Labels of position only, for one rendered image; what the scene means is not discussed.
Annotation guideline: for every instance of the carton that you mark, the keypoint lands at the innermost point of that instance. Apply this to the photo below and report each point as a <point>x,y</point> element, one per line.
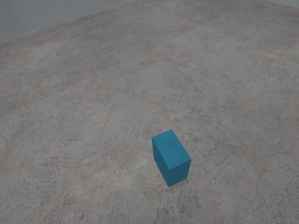
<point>171,157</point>

